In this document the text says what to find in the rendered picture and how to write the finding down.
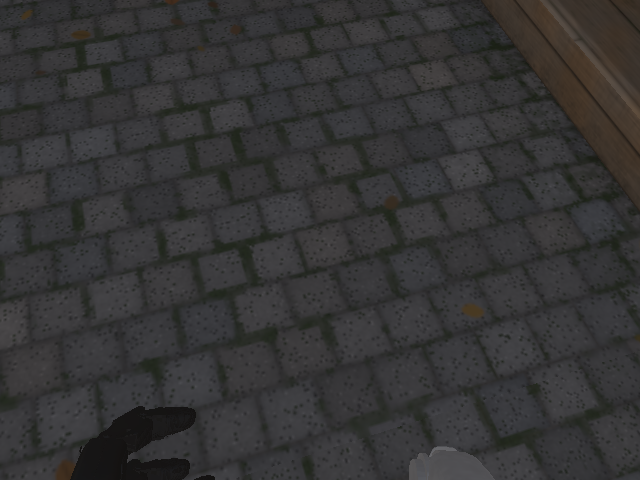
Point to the left robot hand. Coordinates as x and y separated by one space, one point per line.
105 457

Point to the right robot thigh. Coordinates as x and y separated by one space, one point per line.
447 465

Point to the robot right shin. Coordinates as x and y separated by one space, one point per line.
442 448

